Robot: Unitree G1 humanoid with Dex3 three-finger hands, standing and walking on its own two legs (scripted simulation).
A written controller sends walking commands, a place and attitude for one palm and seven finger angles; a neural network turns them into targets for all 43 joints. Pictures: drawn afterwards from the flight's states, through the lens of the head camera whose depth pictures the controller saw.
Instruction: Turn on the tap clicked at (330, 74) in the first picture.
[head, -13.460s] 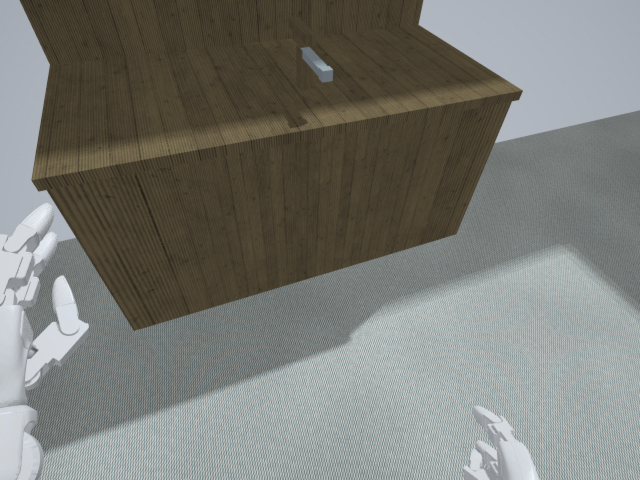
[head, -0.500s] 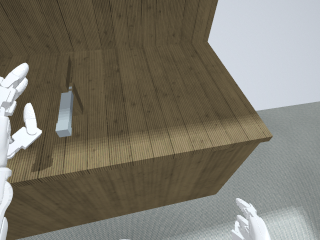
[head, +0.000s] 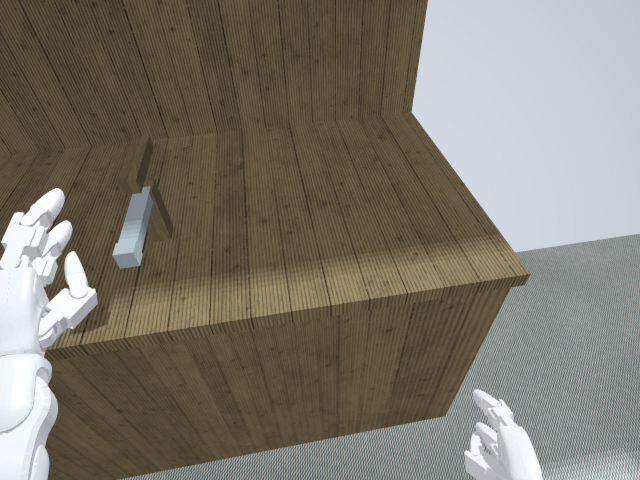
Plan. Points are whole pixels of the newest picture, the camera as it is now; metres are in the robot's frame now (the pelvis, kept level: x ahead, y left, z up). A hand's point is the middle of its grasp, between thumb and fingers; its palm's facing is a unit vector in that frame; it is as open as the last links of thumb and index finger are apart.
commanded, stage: turn the palm inward beside the body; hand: left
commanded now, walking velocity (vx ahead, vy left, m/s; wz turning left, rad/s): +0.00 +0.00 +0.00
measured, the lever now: (128, 254) +0.36 +0.34 +0.08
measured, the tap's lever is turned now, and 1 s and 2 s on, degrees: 0 0 0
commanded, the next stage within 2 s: reach beside the lever's end, fingers flat in 1.64 s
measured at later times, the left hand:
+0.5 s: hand (130, 300) +0.24 +0.24 +0.15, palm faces +0.42 -0.87 -0.24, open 7.4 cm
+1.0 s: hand (112, 327) +0.21 +0.25 +0.14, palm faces +0.46 -0.88 -0.15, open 7.4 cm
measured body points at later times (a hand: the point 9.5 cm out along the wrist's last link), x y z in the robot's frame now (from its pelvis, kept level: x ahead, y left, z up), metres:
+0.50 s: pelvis +0.04 +0.00 +0.00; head +0.04 -0.03 +0.45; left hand +0.21 +0.29 +0.17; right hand +0.23 -0.24 -0.08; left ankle +0.06 +0.17 -0.72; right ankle +0.01 -0.10 -0.72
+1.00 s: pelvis +0.03 +0.02 +0.00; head +0.01 +0.01 +0.45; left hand +0.18 +0.30 +0.15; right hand +0.23 -0.19 -0.07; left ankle +0.06 +0.17 -0.72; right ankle +0.01 -0.10 -0.72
